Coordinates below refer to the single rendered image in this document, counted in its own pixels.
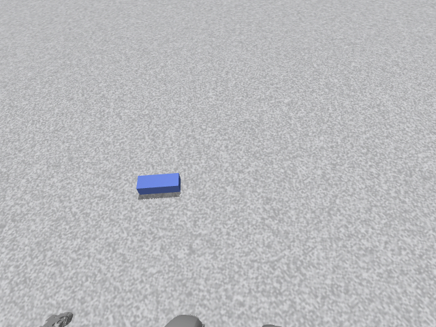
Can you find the carton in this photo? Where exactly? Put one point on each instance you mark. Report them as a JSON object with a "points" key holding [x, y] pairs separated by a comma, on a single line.
{"points": [[159, 183]]}

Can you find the left robot hand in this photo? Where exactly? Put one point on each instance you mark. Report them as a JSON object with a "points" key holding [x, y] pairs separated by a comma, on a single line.
{"points": [[60, 320]]}

